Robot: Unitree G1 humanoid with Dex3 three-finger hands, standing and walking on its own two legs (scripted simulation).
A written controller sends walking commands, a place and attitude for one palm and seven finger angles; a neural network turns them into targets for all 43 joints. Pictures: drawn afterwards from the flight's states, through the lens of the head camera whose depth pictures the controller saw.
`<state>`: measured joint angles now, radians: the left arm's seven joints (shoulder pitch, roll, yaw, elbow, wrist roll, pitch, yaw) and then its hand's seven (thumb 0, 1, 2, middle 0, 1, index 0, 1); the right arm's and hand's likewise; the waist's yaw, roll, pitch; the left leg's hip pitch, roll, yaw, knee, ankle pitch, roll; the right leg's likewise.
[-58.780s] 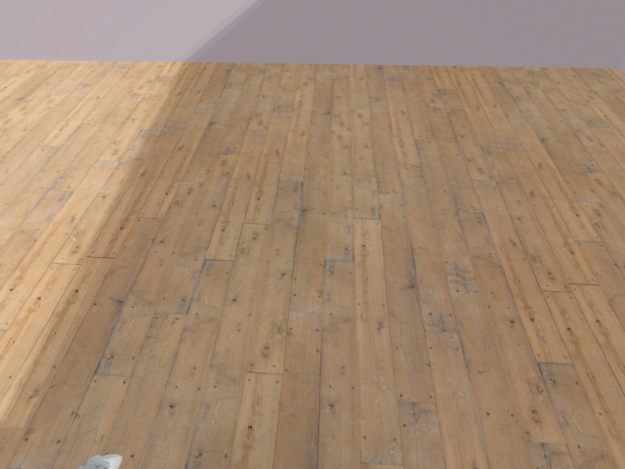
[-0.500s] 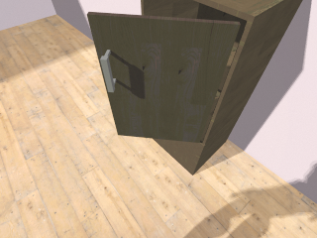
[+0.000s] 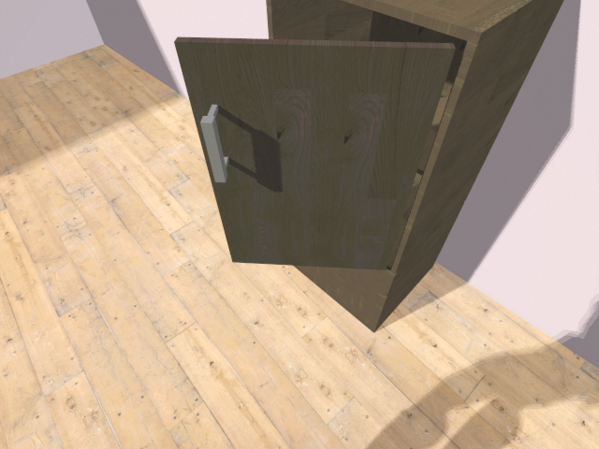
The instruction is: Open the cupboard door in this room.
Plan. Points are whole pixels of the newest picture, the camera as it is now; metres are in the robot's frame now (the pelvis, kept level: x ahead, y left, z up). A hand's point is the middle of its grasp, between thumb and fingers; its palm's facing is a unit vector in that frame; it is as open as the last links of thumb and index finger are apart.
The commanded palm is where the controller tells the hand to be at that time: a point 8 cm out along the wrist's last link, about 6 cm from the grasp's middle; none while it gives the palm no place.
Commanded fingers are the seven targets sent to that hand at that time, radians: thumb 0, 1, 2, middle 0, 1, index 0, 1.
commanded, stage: look again from close up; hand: left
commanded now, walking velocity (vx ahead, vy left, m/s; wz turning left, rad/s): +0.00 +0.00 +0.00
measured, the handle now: (217, 144) +0.59 +0.20 +0.07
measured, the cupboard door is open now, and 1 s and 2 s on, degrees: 41 41 41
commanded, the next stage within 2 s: raise the hand with hooked fingers in 0.56 s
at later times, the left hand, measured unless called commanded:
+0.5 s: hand out of the picture +0.06 +0.15 -0.17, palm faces -0.01 -0.97 -0.22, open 7.4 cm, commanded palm none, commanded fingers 0.00 0.90 0.90 -0.20 -0.30 -0.20 -0.30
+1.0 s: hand (202, 407) +0.18 +0.14 -0.02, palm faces +0.01 -1.00 -0.05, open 8.2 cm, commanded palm +0.14 +0.21 -0.04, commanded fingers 0.00 0.48 0.72 -0.23 -0.57 -0.23 -0.57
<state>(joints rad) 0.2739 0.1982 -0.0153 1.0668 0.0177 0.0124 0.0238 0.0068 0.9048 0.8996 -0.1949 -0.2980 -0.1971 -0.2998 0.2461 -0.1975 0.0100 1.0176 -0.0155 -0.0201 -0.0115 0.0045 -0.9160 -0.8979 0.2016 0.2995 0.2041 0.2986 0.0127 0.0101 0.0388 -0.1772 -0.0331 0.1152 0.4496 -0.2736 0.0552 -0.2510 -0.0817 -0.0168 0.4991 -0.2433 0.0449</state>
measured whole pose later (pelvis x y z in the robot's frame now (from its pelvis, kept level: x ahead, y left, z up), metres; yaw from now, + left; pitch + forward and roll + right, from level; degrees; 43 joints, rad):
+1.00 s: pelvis -0.02 -0.06 -0.06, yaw +3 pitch +10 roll +2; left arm 0.33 0.21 0.20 0.26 -0.28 -0.59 -0.41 0.01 0.70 0.81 -0.21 -0.43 -0.21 -0.43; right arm 0.14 -0.28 -0.07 0.57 0.03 -0.30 -0.01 0.01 -0.90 -0.90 0.20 0.30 0.20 0.30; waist 0.01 -0.03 -0.12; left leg -0.67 0.04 0.04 0.96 -0.46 -0.03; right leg -0.72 -0.05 -0.08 0.99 -0.45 -0.04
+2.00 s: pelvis -0.01 -0.03 -0.03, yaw +3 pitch +5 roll -2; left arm 0.05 0.39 0.37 0.24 -0.34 -0.18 -0.48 -0.01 -0.44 0.33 -0.29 -1.16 -0.29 -1.16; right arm 0.25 -0.26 0.06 0.56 0.04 -0.27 -0.08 0.01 -0.90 -0.90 0.20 0.30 0.21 0.30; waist 0.02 0.02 -0.06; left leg -0.49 0.03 0.01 0.81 -0.42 0.01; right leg -0.48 -0.04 -0.11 0.75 -0.36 0.00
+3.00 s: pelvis -0.01 -0.04 -0.02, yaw +3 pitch +4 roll -1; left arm -0.17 0.43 0.42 0.47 -0.34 -0.15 -0.54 -0.01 -0.50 0.30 -0.30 -1.20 -0.30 -1.20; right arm 0.27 -0.28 0.06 0.59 0.06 -0.22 -0.11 0.01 -0.90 -0.90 0.20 0.30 0.21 0.30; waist 0.02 0.03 -0.04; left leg -0.42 0.04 0.02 0.71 -0.36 -0.01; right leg -0.43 -0.02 -0.10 0.68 -0.32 -0.02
